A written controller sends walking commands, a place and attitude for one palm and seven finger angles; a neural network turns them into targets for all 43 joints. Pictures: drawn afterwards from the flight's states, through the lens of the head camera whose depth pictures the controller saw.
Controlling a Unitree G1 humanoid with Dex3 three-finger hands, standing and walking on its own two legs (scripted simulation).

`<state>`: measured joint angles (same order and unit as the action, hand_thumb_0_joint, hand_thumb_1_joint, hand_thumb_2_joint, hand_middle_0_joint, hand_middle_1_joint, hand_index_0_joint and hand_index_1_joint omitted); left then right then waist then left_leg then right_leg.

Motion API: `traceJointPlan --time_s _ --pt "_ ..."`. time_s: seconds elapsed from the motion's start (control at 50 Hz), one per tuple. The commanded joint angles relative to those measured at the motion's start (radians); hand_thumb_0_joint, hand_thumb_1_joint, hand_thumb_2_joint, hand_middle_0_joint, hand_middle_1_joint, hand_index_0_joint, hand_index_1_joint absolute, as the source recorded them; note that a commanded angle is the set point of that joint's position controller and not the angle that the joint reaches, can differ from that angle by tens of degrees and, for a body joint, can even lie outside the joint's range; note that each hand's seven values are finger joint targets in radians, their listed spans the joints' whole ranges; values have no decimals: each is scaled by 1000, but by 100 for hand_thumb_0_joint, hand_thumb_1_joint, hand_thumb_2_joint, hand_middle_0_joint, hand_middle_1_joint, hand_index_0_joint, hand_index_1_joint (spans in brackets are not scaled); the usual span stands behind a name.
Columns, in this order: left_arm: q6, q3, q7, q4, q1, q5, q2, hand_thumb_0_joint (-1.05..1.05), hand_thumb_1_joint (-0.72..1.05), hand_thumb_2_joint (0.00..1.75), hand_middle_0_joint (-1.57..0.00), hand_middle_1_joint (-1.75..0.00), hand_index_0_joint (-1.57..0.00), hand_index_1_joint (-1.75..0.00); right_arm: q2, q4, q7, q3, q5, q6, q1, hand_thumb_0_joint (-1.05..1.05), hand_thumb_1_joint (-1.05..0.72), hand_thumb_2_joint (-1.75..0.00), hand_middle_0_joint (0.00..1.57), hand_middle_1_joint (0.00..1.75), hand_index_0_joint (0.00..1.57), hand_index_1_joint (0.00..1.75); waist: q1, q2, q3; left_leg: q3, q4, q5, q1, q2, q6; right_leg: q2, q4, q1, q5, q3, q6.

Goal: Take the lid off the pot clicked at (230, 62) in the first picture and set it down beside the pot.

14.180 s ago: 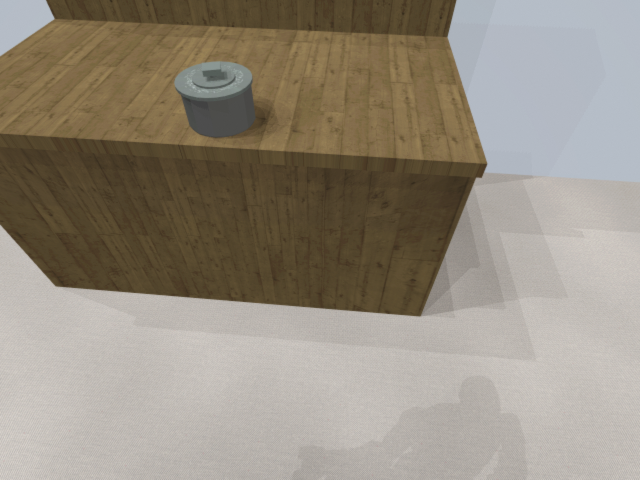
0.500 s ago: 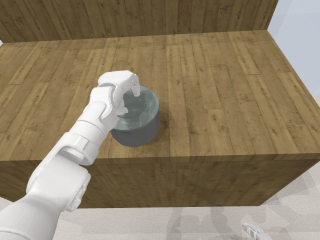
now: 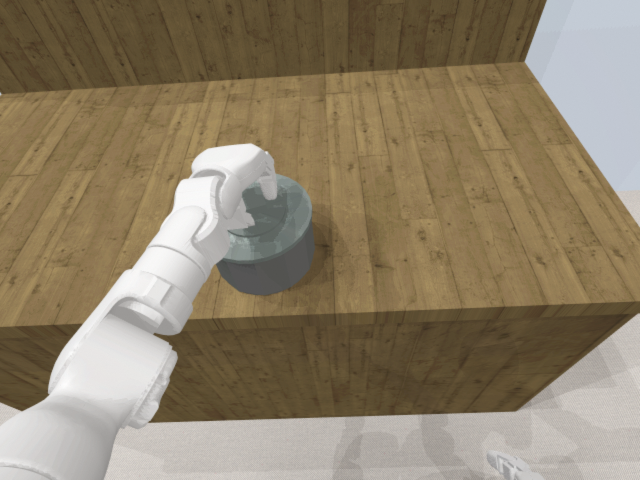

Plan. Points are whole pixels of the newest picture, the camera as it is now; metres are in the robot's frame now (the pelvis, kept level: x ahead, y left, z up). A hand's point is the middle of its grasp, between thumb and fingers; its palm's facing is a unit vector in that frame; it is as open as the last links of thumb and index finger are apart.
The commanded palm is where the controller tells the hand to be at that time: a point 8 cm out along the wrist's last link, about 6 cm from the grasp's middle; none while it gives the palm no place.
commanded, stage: close the fingers and squeeze the knob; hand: left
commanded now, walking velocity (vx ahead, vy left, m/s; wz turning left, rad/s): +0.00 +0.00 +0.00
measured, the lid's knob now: (250, 201) +0.47 +0.10 +0.08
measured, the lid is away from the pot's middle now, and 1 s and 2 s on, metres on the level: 0.00 0.00 0.02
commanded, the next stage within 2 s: lift the lid straight up in 0.48 s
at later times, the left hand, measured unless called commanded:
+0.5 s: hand (240, 207) +0.44 +0.11 +0.10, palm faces -0.31 -0.07 -0.95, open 7.5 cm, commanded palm +0.43 +0.11 +0.16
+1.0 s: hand (239, 198) +0.44 +0.11 +0.11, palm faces -0.29 -0.06 -0.95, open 7.4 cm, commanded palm +0.43 +0.11 +0.19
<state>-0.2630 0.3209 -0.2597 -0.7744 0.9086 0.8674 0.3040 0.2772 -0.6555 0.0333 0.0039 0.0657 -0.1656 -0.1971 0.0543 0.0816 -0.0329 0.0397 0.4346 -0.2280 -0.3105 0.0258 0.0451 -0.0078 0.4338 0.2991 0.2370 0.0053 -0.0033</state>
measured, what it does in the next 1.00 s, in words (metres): stands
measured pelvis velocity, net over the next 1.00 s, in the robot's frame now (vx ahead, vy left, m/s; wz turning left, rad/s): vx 0.00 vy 0.00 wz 0.01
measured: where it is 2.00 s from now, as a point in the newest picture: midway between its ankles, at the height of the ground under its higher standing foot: outside the picture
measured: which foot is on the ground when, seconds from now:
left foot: down 0.00-1.00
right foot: down 0.00-1.00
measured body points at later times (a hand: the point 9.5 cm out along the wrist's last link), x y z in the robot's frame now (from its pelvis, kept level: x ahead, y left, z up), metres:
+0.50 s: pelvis +0.00 +0.00 +0.00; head +0.04 -0.03 +0.45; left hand +0.45 +0.11 +0.15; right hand +0.13 -0.25 -0.13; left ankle -0.01 +0.09 -0.74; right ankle -0.02 -0.12 -0.74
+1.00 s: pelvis +0.00 +0.00 +0.00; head +0.04 -0.04 +0.45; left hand +0.45 +0.11 +0.17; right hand +0.14 -0.24 -0.13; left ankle -0.01 +0.09 -0.74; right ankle -0.02 -0.12 -0.74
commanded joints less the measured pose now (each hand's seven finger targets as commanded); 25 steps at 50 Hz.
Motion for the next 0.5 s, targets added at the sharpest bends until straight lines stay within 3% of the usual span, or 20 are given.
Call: traceJointPlan --time_s 0.0,0.04,0.06,0.08,0.1,0.16,0.18,0.2,0.24,0.26,0.28,0.38,0.4,0.48 --pt "-1 -95 48 228 469 22 201 0 43 78 -76 -97 -78 -98 108 141 0 -39 0 39 53 0 -90 -90 20 30 20 30 -4 -122 -405 -42 -1 337 196 23 31 42 -4 -155 -422 13 35" --pt "-12 -85 53 226 462 26 197 0 44 80 -76 -97 -78 -97 110 135 5 -41 3 37 54 0 -90 -90 20 30 20 30 0 -109 -390 -44 -2 331 211 18 27 47 -2 -134 -405 16 35" --pt "-18 -55 51 219 465 23 164 0 45 80 -76 -97 -78 -97 107 136 5 -38 4 37 56 0 -90 -90 20 30 20 30 5 -111 -383 -47 -4 309 207 22 26 48 -7 -118 -382 19 35" --pt "-25 -76 55 176 453 25 186 0 46 81 -76 -97 -79 -97 111 125 4 -39 7 34 51 0 -90 -90 20 30 20 30 5 -120 -352 -41 -9 284 192 20 24 51 -9 -110 -359 23 35" --pt "-23 -63 52 200 482 23 168 0 47 81 -76 -97 -79 -97 111 129 5 -37 6 33 54 0 -90 -90 20 30 20 30 7 -109 -355 -43 -11 285 189 20 25 49 -11 -104 -358 24 38" --pt "-29 -93 57 187 472 26 212 0 50 83 -77 -97 -80 -97 113 129 0 -34 5 37 55 0 -90 -90 20 30 20 30 -1 -116 -391 -45 -5 291 195 25 27 48 -4 -135 -377 14 36" --pt "-32 -69 53 191 478 22 180 0 51 84 -77 -97 -80 -97 109 129 -2 -35 5 36 58 0 -90 -90 20 30 20 30 5 -135 -386 -43 -6 293 194 26 28 47 -6 -137 -388 16 33" --pt "-25 -78 49 218 492 22 186 0 52 84 -78 -97 -81 -97 109 132 -1 -37 4 36 59 0 -90 -90 20 30 20 30 4 -131 -408 -45 -5 310 196 24 29 45 -5 -148 -400 15 35" --pt "-27 -69 51 218 487 24 184 0 54 85 -79 -97 -82 -98 108 130 1 -36 3 37 60 0 -90 -90 20 30 20 30 5 -104 -400 -46 -1 312 211 25 28 46 -3 -134 -399 14 35" --pt "-32 -63 48 172 464 27 175 0 55 86 -79 -98 -82 -98 109 125 0 -34 6 36 59 0 -90 -90 20 30 20 30 8 -136 -376 -46 -2 304 199 26 27 50 -6 -124 -392 19 34" --pt "-30 -56 47 217 495 23 171 0 56 86 -79 -98 -82 -98 110 127 2 -35 6 34 59 0 -90 -90 20 30 20 30 7 -107 -387 -48 -7 304 210 22 24 49 -3 -123 -384 22 35" --pt "-27 -72 44 223 464 18 182 0 61 88 -82 -99 -85 -100 107 134 1 -36 4 36 67 0 -90 -90 20 30 20 30 2 -126 -392 -45 -1 323 209 25 28 47 -3 -143 -419 18 33" --pt "-20 -87 42 266 472 14 192 0 62 89 -82 -99 -85 -100 106 142 2 -37 1 36 67 0 -90 -90 20 30 20 30 -3 -116 -423 -49 1 352 217 24 30 44 -2 -158 -434 16 35" --pt "-29 -48 45 244 458 19 155 0 66 90 -83 -100 -87 -101 104 136 7 -38 6 33 72 0 -90 -90 20 30 20 30 5 -115 -392 -51 3 331 225 21 26 50 -2 -121 -398 21 35"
